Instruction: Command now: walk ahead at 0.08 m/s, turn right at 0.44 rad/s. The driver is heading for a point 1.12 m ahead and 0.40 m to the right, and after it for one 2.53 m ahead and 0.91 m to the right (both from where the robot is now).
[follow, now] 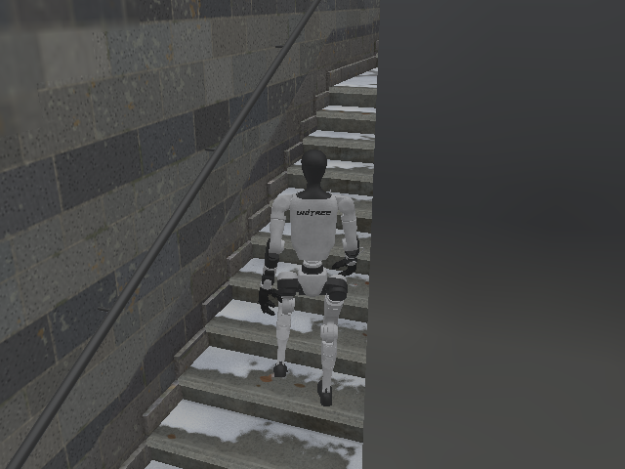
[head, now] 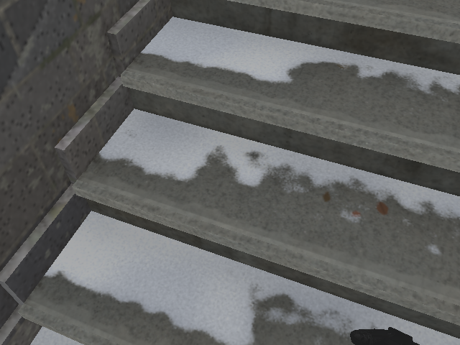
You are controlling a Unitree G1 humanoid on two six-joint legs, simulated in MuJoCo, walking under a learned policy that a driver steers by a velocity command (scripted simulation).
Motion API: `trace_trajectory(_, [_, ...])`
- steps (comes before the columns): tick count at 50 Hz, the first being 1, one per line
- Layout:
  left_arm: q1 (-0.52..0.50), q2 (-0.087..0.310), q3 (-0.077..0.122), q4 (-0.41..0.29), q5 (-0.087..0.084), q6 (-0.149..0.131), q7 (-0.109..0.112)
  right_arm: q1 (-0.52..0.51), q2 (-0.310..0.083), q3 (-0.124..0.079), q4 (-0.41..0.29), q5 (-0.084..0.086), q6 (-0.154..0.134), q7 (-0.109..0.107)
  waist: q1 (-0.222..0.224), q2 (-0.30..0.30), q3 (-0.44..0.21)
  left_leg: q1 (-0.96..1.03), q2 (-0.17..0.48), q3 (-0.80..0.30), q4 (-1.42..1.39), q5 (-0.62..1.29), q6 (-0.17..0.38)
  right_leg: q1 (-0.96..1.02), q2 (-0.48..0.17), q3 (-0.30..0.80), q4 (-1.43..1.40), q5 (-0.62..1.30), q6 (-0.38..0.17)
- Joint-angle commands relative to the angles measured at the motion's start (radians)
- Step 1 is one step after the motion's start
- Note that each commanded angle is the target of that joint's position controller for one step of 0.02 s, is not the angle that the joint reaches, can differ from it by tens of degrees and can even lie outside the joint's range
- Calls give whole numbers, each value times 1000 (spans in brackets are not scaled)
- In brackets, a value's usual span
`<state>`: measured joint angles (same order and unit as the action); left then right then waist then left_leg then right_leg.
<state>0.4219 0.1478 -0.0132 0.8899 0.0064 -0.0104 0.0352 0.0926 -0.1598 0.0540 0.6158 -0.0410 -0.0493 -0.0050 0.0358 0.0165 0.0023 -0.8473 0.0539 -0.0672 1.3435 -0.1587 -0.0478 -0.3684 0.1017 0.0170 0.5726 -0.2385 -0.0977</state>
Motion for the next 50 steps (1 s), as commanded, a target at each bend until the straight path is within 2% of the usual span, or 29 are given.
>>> trace_trajectory(1, [-73,224,68,-167,-11,-13,31,8,-37,-1,-69,31,18,-41,-33,-132,-150,263,-71,114,-315,-109,-74,20,-177,260,-199,387,-132])
trace_trajectory(3, [-117,239,82,-218,-1,-6,29,91,-115,-34,-42,50,34,-58,-44,-178,-156,345,-71,60,-393,-113,-71,33,-230,342,-178,315,-135])
trace_trajectory(5, [-149,190,75,-253,-12,29,20,95,-128,-58,-24,60,47,-67,-45,-210,-100,374,-68,26,-584,-149,-48,80,-245,403,-134,271,-123])
trace_trajectory(7, [-155,148,70,-276,-20,44,13,120,-129,-78,0,63,37,-55,-55,-179,-49,500,-61,38,-939,6,-15,95,-180,384,-27,265,-66])
trace_trajectory(8, [-123,121,67,-275,-15,36,5,146,-157,-94,7,48,29,-47,-46,-91,-98,672,16,-29,-967,151,14,4,-105,304,154,105,-23])
trace_trajectory(9, [-54,37,51,-275,10,25,0,179,-210,-102,-13,23,33,-49,-11,171,-150,881,273,-278,-895,689,144,-257,42,154,474,-371,50])
trace_trajectory(10, [54,107,65,-259,-5,19,-4,161,-198,-107,-59,-19,27,-50,21,284,-226,804,445,-544,-983,613,319,-317,35,137,740,-495,133])
trace_trajectory(11, [30,172,86,-237,-15,30,4,91,-125,-88,-98,-25,26,-52,16,160,-166,729,406,-500,-996,409,354,-352,-23,139,945,-425,191])
trace_trajectory(12, [-36,195,94,-245,-25,48,8,31,-81,-75,-117,-18,31,-58,11,89,-102,645,335,-364,-985,202,319,-389,-48,128,1065,-357,218])
trace_trajectory(13, [-89,198,93,-260,-18,67,12,6,-74,-70,-131,-6,34,-69,7,35,-68,590,264,-274,-980,33,277,-403,-75,135,1102,-277,227])
trace_trajectory(15, [-161,170,79,-313,-9,72,12,21,-94,-72,-115,23,45,-100,-3,42,-11,541,173,-129,-984,-32,256,-425,-80,94,1049,-126,248])
trace_trajectory(16, [-190,147,66,-326,-10,67,9,51,-100,-72,-105,20,50,-104,-19,61,-22,577,148,-74,-973,12,263,-427,-74,55,969,-74,252])
trace_trajectory(19, [-272,111,39,-361,-14,53,6,125,-140,-93,-99,3,60,-105,-65,106,-79,683,189,-37,-964,158,301,-417,-107,2,733,-113,265])
trace_trajectory(21, [-240,111,34,-348,-11,53,0,72,-173,-108,-123,-7,58,-94,-53,138,-132,633,223,2,-946,261,308,-273,-133,-30,677,-125,254])
trace_trajectory(24, [-273,124,32,-374,-10,58,-8,49,-210,-123,-120,18,53,-79,-65,155,-139,588,254,31,-937,212,295,-147,-155,-51,463,-181,200])
trace_trajectory(26, [-270,143,38,-375,-16,57,-20,90,-236,-136,-97,33,58,-64,-87,160,-146,580,285,-2,-985,-124,284,-79,-144,-86,334,-205,152])
trace_trajectory(29, [-166,166,61,-322,-23,45,-37,104,-230,-137,-37,60,61,-48,-37,119,-93,483,240,48,-949,-456,217,146,-69,-161,4,-196,46])
trace_trajectory(30, [-71,191,79,-280,-26,41,-40,87,-194,-129,-27,53,59,-37,-2,31,-70,377,185,130,-780,-485,169,266,-65,-107,-78,-192,15])
trace_trajectory(31, [30,264,102,-259,-26,36,-37,36,-111,-106,-44,40,50,-15,37,-206,-61,80,84,245,-295,-486,76,429,-264,253,-155,-273,-69])
trace_trajectory(32, [29,364,121,-314,-2,3,-47,-62,-104,-101,-106,52,20,-11,87,-305,-65,-169,-34,60,8,-434,31,381,-460,788,-359,-543,-268])
trace_trajectory(33, [-11,312,107,-311,-3,-24,-43,-99,-124,-109,-108,74,-4,2,60,-193,18,-282,5,-36,169,-321,19,361,-487,808,-426,-625,-293])
trace_trajectory(34, [-22,257,90,-288,-5,-32,-37,-62,-122,-103,-82,75,-24,20,21,-161,76,-368,8,-23,273,-199,18,359,-459,721,-413,-541,-255])
trace_trajectory(37, [-11,127,45,-245,7,-8,-38,6,-58,-75,-21,35,-50,33,-6,-88,69,-439,2,44,650,-72,5,304,-329,492,-291,-305,-186])
trace_trajectory(39, [55,96,34,-185,6,-7,-44,-17,-4,-47,-39,43,-53,43,-3,-88,82,-519,0,67,808,-101,23,281,-300,434,-270,-234,-177])
trace_trajectory(43, [132,69,16,-85,14,-4,-43,-88,56,12,-109,48,-58,44,-3,-106,134,-733,24,84,957,-144,45,252,-302,418,-276,-182,-147])
trace_trajectory(46, [100,82,11,-73,2,12,-16,-263,51,46,-229,13,-65,35,14,-120,136,-590,41,159,619,-2,18,57,-232,375,-392,-132,-131])
trace_trajectory(47, [102,128,31,-77,-24,14,11,-335,55,60,-288,-5,-64,24,18,-130,111,-393,55,197,412,-24,14,-52,-259,398,-545,-75,-166])
trace_trajectory(49, [112,158,43,-49,-47,0,29,-312,19,43,-290,20,-67,18,-12,-169,31,-122,65,232,133,-44,51,49,-287,306,-630,102,-135])
trace_trajectory(50, [63,166,39,-47,-39,-6,26,-196,-8,24,-248,34,-68,13,-80,-224,-41,132,1,287,0,-92,91,70,-242,208,-566,478,-108])
